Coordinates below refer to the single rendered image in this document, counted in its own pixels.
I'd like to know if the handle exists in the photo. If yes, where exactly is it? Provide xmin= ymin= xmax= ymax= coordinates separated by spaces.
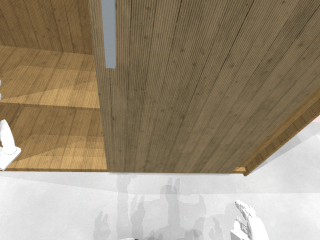
xmin=101 ymin=0 xmax=116 ymax=69

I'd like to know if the right robot hand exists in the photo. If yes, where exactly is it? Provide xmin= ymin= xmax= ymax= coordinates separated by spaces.
xmin=230 ymin=200 xmax=269 ymax=240

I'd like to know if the left robot hand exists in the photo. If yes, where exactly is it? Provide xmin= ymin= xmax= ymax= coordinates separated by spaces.
xmin=0 ymin=80 xmax=21 ymax=171

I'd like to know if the wardrobe door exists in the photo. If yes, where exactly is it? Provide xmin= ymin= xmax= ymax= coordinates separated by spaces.
xmin=87 ymin=0 xmax=320 ymax=173
xmin=237 ymin=85 xmax=320 ymax=167

